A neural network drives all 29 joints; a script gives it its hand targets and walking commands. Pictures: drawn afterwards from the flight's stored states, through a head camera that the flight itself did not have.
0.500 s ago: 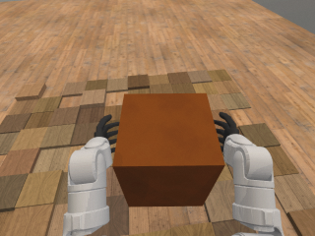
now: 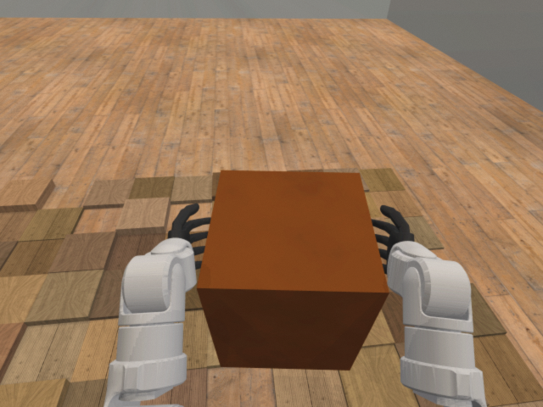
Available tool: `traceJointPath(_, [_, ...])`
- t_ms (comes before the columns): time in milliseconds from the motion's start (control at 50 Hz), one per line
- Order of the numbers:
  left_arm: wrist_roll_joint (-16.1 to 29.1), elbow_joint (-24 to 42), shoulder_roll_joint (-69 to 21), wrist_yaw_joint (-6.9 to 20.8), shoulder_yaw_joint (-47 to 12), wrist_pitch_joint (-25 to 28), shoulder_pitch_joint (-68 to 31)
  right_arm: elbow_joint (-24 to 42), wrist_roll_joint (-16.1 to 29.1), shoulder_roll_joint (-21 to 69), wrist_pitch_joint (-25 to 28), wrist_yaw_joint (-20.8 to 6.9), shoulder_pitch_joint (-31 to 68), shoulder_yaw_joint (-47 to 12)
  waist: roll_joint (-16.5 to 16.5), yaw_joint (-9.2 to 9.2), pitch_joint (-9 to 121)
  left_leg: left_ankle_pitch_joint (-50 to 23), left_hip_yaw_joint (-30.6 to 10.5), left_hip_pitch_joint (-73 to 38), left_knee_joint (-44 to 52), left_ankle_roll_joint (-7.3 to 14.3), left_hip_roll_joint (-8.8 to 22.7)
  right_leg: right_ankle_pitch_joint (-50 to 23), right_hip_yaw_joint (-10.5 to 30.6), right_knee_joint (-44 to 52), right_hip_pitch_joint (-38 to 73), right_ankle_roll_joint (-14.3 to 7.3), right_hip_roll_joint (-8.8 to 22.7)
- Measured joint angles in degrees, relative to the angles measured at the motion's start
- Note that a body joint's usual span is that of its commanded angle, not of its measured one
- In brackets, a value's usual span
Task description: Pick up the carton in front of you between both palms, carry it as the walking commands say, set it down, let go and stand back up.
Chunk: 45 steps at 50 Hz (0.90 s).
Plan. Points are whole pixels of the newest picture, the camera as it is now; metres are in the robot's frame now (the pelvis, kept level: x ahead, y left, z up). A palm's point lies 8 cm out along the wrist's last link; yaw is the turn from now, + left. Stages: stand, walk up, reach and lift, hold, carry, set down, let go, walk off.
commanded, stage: carry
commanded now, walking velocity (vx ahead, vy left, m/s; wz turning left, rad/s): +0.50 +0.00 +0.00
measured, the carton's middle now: (287, 273) +0.34 +0.00 +0.06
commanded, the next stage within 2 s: none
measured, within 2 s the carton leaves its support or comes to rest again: neither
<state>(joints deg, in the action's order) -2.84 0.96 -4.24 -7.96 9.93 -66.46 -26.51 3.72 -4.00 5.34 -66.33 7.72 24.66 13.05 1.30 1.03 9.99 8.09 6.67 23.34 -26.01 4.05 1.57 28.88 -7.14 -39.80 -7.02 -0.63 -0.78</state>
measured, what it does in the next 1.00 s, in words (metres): walks ahead: right foot, then left foot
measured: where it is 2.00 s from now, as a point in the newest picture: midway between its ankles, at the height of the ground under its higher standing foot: (256, 298)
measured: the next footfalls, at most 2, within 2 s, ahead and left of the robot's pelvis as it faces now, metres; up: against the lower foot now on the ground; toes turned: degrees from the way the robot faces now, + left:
right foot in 0.44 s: +0.47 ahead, -0.05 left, -0.01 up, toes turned -9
left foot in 0.82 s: +0.86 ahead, +0.17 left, +0.00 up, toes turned +5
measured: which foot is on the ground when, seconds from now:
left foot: down 0.00-0.48, up 0.50-0.80, down 0.82-1.00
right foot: down 0.00-0.00, up 0.02-0.42, down 0.44-0.86, up 0.88-1.00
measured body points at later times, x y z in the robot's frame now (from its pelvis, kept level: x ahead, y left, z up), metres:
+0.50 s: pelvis +0.36 +0.03 -0.03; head +0.38 +0.05 +0.42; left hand +0.69 +0.19 +0.07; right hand +0.70 -0.11 +0.08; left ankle +0.10 +0.07 -0.68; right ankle +0.44 -0.04 -0.75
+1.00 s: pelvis +0.69 +0.12 -0.01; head +0.76 +0.13 +0.43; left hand +1.06 +0.26 +0.09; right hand +1.04 -0.04 +0.10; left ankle +0.78 +0.20 -0.74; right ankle +0.60 -0.03 -0.69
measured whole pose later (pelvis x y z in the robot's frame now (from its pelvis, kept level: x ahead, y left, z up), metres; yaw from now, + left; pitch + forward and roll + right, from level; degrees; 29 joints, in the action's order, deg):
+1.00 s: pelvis +0.69 +0.12 -0.01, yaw +0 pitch +6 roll -1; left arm 0.1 13.7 -4.6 -8.8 14.1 -66.7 -29.5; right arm 13.2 0.3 5.7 -64.9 10.8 28.9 11.9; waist -0.8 -3.1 -3.2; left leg 5.9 8.2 28.2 -28.3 4.0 1.9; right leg 32.2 -0.7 -53.1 -22.9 0.4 2.0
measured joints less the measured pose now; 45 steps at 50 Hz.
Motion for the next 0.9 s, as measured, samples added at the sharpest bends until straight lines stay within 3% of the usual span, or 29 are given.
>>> traceJointPath(60, [0.3,-2.1,0.8,0.0,0.9,0.0,0.7,-3.9,-0.8,1.1,1.6,0.1,-0.4,-0.3,-1.1,-2.07,0.0,3.3,0.8,-0.5,-4.4,2.4,-1.6,-0.7,4.2,-20.5,-9.9,-0.1,0.7])
traceJointPath(100, [-0.4,-2.5,-0.2,-0.1,1.6,0.0,1.0,-4.3,-0.4,1.0,2.0,0.1,-1.3,-0.3,-0.9,-2.79,-1.3,2.6,0.7,-3.1,-2.8,2.6,-2.0,-3.7,4.4,-23.8,-15.3,0.0,1.1])
traceJointPath(200, [-1.5,0.2,-2.2,0.0,2.5,2.3,1.4,-2.5,1.1,0.5,4.3,0.1,-1.5,0.0,-0.8,-3.95,-5.4,3.7,-0.1,-10.3,2.3,2.0,-2.8,-10.4,3.6,-17.7,-25.8,0.8,2.8])
traceJointPath(320, [-1.6,8.7,-4.0,0.0,1.7,3.8,6.9,3.2,2.7,2.2,6.0,0.1,-4.3,0.0,-0.6,-3.50,-5.5,8.6,-0.8,-20.3,7.8,1.5,-3.6,-20.7,2.1,-12.6,-33.5,0.8,3.2])
traceJointPath(420, [-0.7,14.0,-2.9,-0.1,0.7,2.6,7.5,7.8,2.8,2.4,5.8,0.1,-5.3,-1.7,-1.2,-3.54,-5.0,14.1,-1.7,-28.7,9.6,0.4,-4.4,-30.6,-2.6,5.9,-30.4,-1.0,0.7])
traceJointPath(460, [-0.6,12.6,-2.6,-0.2,-0.1,2.8,6.8,7.8,2.9,1.0,5.3,0.1,-5.1,-2.3,0.2,-2.23,-4.8,16.7,-0.9,-28.5,1.5,-0.7,-3.2,-25.1,-6.2,9.8,-24.2,-2.7,-0.7])
traceJointPath(500, [-0.9,9.7,-2.5,-0.6,-0.8,2.9,4.2,6.9,3.4,-1.1,4.5,0.1,-3.7,-2.0,1.0,0.11,-4.7,15.7,-1.9,-19.4,-20.5,-3.5,-2.3,-21.5,-6.2,11.1,-20.4,-4.9,-1.9])
traceJointPath(540, [-0.6,7.3,-2.1,-1.3,-1.4,3.1,1.1,6.0,4.1,-2.7,4.2,0.1,-1.8,-1.4,0.7,1.58,-6.7,20.1,-6.1,-6.8,-44.3,-4.5,-3.5,-17.5,-5.8,9.0,-19.4,-5.2,-1.9])
traceJointPath(580, [-0.2,5.7,-1.8,-1.6,-1.4,3.6,0.1,5.5,3.9,-2.2,4.3,0.1,-1.4,-0.2,-0.5,2.63,-8.5,22.1,-8.1,4.0,-54.7,-3.8,-3.2,-15.6,-5.5,9.8,-16.2,-4.3,-1.2])
traceJointPath(620, [0.6,6.0,-1.6,-1.6,-0.7,3.7,1.6,5.1,2.7,0.2,4.6,0.1,-1.8,0.8,-1.7,3.30,-9.5,20.2,-7.9,11.3,-50.5,-3.5,-0.6,-14.0,-4.4,11.6,-12.0,-3.4,-0.4])
traceJointPath(700, [1.9,8.0,-2.3,-1.6,0.5,3.8,4.8,7.1,1.0,3.4,4.7,0.0,-4.4,1.3,-1.2,2.22,-9.2,6.2,-5.4,17.0,-26.6,-3.4,3.8,-10.0,-3.6,15.3,-3.0,-1.0,1.6])
traceJointPath(780, [1.9,8.1,-2.4,-1.4,0.6,3.6,3.4,8.5,1.0,2.1,4.6,-0.1,-4.9,0.0,-1.5,0.87,-8.0,-5.9,0.0,14.0,-8.6,-3.0,3.1,-3.5,-2.6,14.1,4.2,2.1,4.9])
traceJointPath(820, [1.7,8.3,-1.5,-1.4,0.7,3.2,2.3,7.0,1.1,0.7,4.3,-0.1,-2.4,-1.3,0.2,-0.41,-7.3,-13.1,0.8,9.9,-3.3,-1.7,2.6,0.1,-1.4,5.2,4.0,2.5,5.7])
traceJointPath(860, [2.5,7.1,1.1,-0.9,0.6,2.9,-0.6,5.0,1.0,0.3,5.1,0.5,0.4,-1.9,-1.3,-2.52,-8.4,-7.0,1.6,10.3,-8.3,0.0,1.2,1.7,3.2,-11.6,-2.7,2.8,5.6])
traceJointPath(900, [3.0,6.3,2.1,-0.7,1.1,1.9,-2.7,4.4,1.9,-0.2,4.6,1.0,1.8,-2.1,-2.2,-3.36,-9.9,-2.0,1.8,9.4,-9.0,0.7,0.2,1.6,7.0,-23.9,-8.8,1.6,4.4])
